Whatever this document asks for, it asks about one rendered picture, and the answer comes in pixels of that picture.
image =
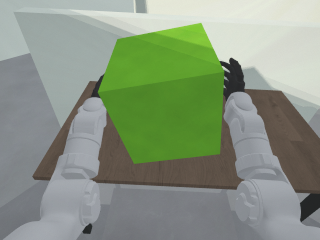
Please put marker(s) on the robot left hand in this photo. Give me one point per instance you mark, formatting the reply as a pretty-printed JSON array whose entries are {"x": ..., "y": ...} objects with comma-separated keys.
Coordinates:
[{"x": 96, "y": 89}]

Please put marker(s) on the robot right hand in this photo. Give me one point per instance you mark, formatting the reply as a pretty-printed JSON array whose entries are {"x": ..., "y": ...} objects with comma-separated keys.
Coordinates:
[{"x": 235, "y": 76}]

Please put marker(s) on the carton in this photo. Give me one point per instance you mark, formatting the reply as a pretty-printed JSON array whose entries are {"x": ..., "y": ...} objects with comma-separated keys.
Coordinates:
[{"x": 163, "y": 91}]

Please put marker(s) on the robot left forearm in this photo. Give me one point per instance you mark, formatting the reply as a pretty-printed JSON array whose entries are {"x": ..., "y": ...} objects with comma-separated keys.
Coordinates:
[{"x": 83, "y": 143}]

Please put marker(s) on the table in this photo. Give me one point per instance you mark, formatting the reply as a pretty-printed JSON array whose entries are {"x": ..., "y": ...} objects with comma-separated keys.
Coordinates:
[{"x": 291, "y": 140}]

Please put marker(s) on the left robot upper arm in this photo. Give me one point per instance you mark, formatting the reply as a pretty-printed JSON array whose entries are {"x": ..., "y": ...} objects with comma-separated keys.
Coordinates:
[{"x": 68, "y": 206}]

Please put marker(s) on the right robot upper arm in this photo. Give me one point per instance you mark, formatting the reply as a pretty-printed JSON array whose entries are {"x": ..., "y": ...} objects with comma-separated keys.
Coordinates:
[{"x": 271, "y": 208}]

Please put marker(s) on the robot right forearm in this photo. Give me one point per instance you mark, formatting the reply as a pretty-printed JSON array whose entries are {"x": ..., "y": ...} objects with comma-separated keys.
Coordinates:
[{"x": 254, "y": 157}]

